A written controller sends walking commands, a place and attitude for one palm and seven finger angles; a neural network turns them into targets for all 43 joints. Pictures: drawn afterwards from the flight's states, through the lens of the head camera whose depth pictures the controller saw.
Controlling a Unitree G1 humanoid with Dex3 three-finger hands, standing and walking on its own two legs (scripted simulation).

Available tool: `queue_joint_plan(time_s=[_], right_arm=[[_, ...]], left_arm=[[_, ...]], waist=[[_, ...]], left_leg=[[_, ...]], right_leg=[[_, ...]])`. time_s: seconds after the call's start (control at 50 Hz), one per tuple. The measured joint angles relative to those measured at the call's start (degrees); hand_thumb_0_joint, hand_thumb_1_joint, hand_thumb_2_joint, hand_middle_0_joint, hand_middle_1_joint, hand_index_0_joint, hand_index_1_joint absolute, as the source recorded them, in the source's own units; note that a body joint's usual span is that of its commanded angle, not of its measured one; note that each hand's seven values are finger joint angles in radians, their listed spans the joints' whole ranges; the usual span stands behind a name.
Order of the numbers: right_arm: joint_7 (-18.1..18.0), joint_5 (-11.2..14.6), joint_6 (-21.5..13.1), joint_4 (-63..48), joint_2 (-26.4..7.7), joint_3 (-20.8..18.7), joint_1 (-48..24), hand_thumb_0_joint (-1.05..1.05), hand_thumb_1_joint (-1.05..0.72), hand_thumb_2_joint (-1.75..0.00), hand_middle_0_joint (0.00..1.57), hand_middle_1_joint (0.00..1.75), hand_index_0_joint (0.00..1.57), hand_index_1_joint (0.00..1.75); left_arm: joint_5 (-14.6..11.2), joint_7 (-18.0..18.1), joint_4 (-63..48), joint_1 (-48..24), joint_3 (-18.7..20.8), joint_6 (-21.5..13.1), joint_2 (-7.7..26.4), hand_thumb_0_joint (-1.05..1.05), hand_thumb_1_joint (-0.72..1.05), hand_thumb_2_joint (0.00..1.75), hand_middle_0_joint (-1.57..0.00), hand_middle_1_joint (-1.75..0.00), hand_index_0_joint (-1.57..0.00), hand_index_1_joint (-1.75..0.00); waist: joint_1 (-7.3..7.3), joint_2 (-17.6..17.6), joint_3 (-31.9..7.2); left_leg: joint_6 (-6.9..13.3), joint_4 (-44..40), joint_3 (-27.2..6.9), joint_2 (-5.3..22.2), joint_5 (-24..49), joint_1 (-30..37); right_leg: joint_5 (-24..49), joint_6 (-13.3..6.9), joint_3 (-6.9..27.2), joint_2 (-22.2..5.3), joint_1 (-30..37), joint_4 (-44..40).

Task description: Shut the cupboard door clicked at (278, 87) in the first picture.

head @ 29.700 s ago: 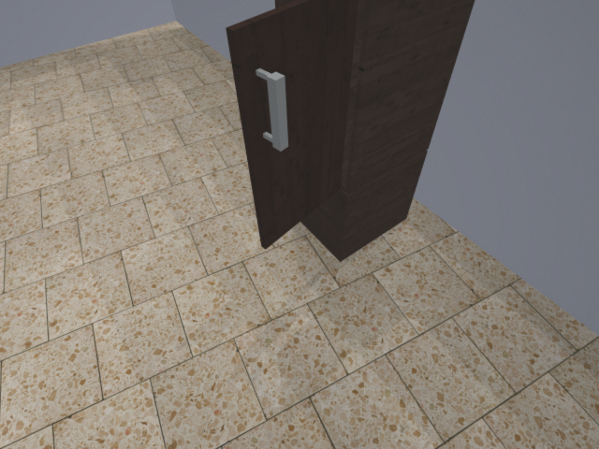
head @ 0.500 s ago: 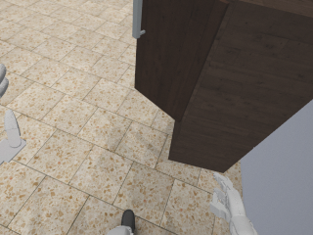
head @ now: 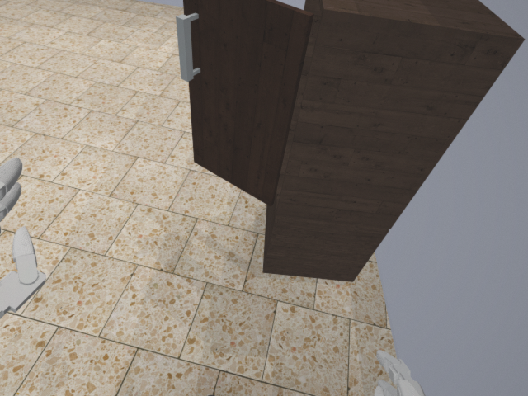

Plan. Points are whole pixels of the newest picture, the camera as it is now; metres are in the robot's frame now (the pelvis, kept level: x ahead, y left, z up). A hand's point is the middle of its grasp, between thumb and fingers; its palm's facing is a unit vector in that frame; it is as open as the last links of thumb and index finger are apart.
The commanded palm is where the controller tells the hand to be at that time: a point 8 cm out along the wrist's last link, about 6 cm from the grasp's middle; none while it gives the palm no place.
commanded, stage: stop stepping back and stand still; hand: left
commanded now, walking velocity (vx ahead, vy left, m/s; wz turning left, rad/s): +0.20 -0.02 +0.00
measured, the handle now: (190, 47) +0.89 +0.19 +0.09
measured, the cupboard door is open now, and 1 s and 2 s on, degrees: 59 59 59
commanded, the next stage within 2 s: let the arm hang, fingers relaxed in 1.30 s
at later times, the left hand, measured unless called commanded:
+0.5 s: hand out of the picture +0.22 +0.29 +0.17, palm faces +0.40 -0.80 -0.44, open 7.4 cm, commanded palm +0.16 +0.33 +0.18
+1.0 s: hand out of the picture +0.16 +0.33 +0.17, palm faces +0.50 -0.77 -0.39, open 7.4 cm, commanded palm +0.10 +0.36 +0.18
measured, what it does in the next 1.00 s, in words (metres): steps on the spot: left foot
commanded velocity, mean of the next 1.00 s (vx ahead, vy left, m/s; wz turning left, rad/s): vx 0.00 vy -0.02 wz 0.00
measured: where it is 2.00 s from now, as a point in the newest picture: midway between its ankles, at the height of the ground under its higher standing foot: outside the picture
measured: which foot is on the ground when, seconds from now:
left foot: down 0.00-0.06, up 0.08-0.30, down 0.32-1.00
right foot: down 0.00-1.00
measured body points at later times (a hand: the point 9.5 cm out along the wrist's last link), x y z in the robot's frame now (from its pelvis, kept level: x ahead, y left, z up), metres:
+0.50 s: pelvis +0.02 +0.03 +0.00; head +0.04 +0.06 +0.44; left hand +0.20 +0.33 +0.20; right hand +0.21 -0.18 -0.06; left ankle +0.04 +0.18 -0.74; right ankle -0.06 -0.08 -0.73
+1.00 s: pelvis -0.02 +0.05 +0.00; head -0.04 +0.07 +0.45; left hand +0.13 +0.37 +0.19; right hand +0.13 -0.19 -0.08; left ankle +0.04 +0.18 -0.74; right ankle -0.06 -0.08 -0.74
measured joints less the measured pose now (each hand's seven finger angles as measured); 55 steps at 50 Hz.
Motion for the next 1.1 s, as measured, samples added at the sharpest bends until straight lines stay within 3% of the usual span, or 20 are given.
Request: queue_joint_plan(time_s=[0.06,0.12,0.18,0.24,0.3,0.34,0.4,0.44,0.52,0.58,0.7,0.82,0.92,1.1], right_arm=[[0.45,-0.48,0.95,-1.14,0.18,0.04,0.29,0.01,-0.90,-0.90,0.20,0.30,0.20,0.30],[0.24,-0.26,3.47,1.24,-1.10,-0.68,0.80,0.01,-0.90,-0.90,0.20,0.30,0.20,0.30],[-0.28,0.44,4.83,3.33,-3.01,-1.03,2.08,0.01,-0.90,-0.90,0.20,0.30,0.20,0.30],[-1.18,0.90,4.22,4.43,-5.17,-1.71,2.85,0.01,-0.90,-0.90,0.20,0.30,0.20,0.30],[-1.80,0.90,3.21,5.10,-7.50,-2.63,2.26,0.01,-0.90,-0.90,0.20,0.30,0.20,0.30],[-2.07,0.88,2.74,5.58,-7.50,-3.13,0.23,0.01,-0.90,-0.90,0.20,0.30,0.20,0.30],[-1.75,0.98,2.27,3.07,-4.71,-2.66,-3.35,0.01,-0.90,-0.90,0.20,0.30,0.20,0.30],[-1.13,0.78,1.21,0.42,-2.55,-2.14,-4.48,0.01,-0.90,-0.90,0.20,0.30,0.20,0.30],[0.37,0.93,-0.11,-2.97,0.05,-0.72,-5.47,0.01,-0.90,-0.90,0.20,0.30,0.20,0.30],[0.97,1.03,0.76,-3.54,0.16,-0.14,-6.51,0.01,-0.90,-0.90,0.20,0.30,0.20,0.30],[0.61,1.60,4.14,-1.92,-1.77,-0.68,-5.55,0.01,-0.90,-0.90,0.20,0.30,0.20,0.30],[-1.16,1.51,5.48,0.34,-3.54,-1.46,-1.71,0.01,-0.90,-0.90,0.20,0.30,0.20,0.30],[-1.90,1.03,4.50,1.61,-4.13,-1.68,-0.23,0.01,-0.90,-0.90,0.20,0.30,0.20,0.30],[-1.48,1.04,2.47,0.14,-2.79,-1.03,-1.74,0.01,-0.90,-0.90,0.20,0.30,0.20,0.30]], left_arm=[[0.12,-0.60,-4.36,6.21,2.79,-2.06,5.14,0.01,0.89,0.90,-0.21,-0.30,-0.21,-0.30],[-0.08,0.18,-2.11,7.20,5.49,-2.92,7.21,0.01,0.88,0.90,-0.22,-0.31,-0.22,-0.30],[0.09,1.52,6.28,2.71,6.12,-3.26,3.67,0.00,0.88,0.90,-0.22,-0.31,-0.22,-0.30],[0.66,2.74,16.93,-6.35,4.03,-1.53,-1.62,0.00,0.88,0.90,-0.21,-0.30,-0.22,-0.30],[1.04,3.30,21.81,-12.41,-0.41,1.25,-7.19,0.00,0.89,0.90,-0.20,-0.30,-0.21,-0.30],[1.21,2.78,19.84,-12.48,-3.20,2.39,-9.05,0.01,0.89,0.90,-0.20,-0.30,-0.20,-0.30],[1.22,1.53,12.33,-8.34,-4.14,2.45,-7.76,0.01,0.89,0.90,-0.20,-0.30,-0.20,-0.30],[1.23,0.70,7.02,-5.41,-2.85,1.83,-4.53,0.02,0.89,0.90,-0.20,-0.30,-0.21,-0.30],[0.81,0.63,0.49,-3.23,3.20,-1.19,2.78,0.02,0.89,0.90,-0.21,-0.30,-0.21,-0.30],[0.36,0.98,0.58,-2.83,6.65,-2.60,4.65,0.01,0.89,0.90,-0.21,-0.30,-0.21,-0.30],[-0.26,0.51,6.86,-0.30,3.58,0.38,1.84,0.01,0.89,0.90,-0.21,-0.30,-0.21,-0.30],[0.21,0.25,8.87,0.74,-0.92,3.13,-1.39,0.01,0.89,0.90,-0.21,-0.30,-0.21,-0.30],[0.91,1.14,7.49,-2.21,-0.97,1.50,-2.24,0.01,0.89,0.90,-0.21,-0.30,-0.22,-0.30],[1.52,1.67,10.46,-4.80,1.23,-1.08,-1.69,0.01,0.89,0.90,-0.21,-0.30,-0.21,-0.30]], waist=[[0.03,1.98,-0.76],[3.28,3.49,-3.75],[5.46,4.18,-7.18],[6.01,5.02,-7.63],[5.98,6.47,-5.83],[5.55,5.53,-3.69],[5.05,1.70,-0.12],[4.18,0.65,1.10],[3.99,0.71,1.74],[3.92,2.42,1.53],[2.97,5.45,-0.48],[3.29,4.49,-1.54],[3.95,3.71,-1.47],[2.98,5.40,-0.89]], left_leg=[[-0.84,3.96,-0.96,0.57,-5.75,-2.33],[-2.17,20.20,-2.42,0.46,-13.69,-6.33],[-2.02,28.18,-2.83,1.32,-14.94,-6.09],[-1.03,23.46,-2.32,3.41,-14.62,-2.17],[0.12,14.22,-2.43,5.10,-11.23,3.41],[-1.88,11.36,-2.20,4.65,-11.40,5.47],[-2.73,10.88,0.16,3.95,-12.05,6.58],[-2.73,9.83,0.50,4.60,-11.48,6.70],[-3.43,8.83,0.22,6.39,-10.50,5.10],[-3.61,8.79,0.35,7.26,-10.05,3.68],[-2.95,8.27,0.70,6.81,-9.27,3.52],[-2.42,8.59,-0.15,5.95,-8.67,4.21],[-1.95,8.72,-1.05,5.72,-7.71,4.31],[-1.04,5.32,-0.86,4.73,-4.77,3.64]], right_leg=[[6.61,-1.97,-1.60,0.51,0.63,-3.29],[6.96,-2.95,-0.62,0.27,0.91,-2.73],[6.05,-2.08,0.77,-1.19,2.17,-3.14],[4.54,-0.77,-0.43,-3.01,3.42,-2.02],[2.01,0.45,-2.71,-3.96,3.95,0.80],[0.15,1.37,-3.02,-5.05,3.30,3.66],[2.27,2.33,-0.58,-6.29,1.46,7.44],[2.30,2.29,-0.16,-5.65,0.55,8.12],[3.44,1.61,-0.52,-3.72,2.07,0.55],[4.54,0.97,-0.28,-2.82,1.70,-2.21],[5.24,1.55,-0.06,-3.29,1.24,-2.21],[5.14,1.92,-1.03,-4.00,2.17,-1.26],[6.22,2.18,-1.91,-4.01,2.95,-1.80],[9.26,2.62,-0.96,-4.28,1.41,-3.57]])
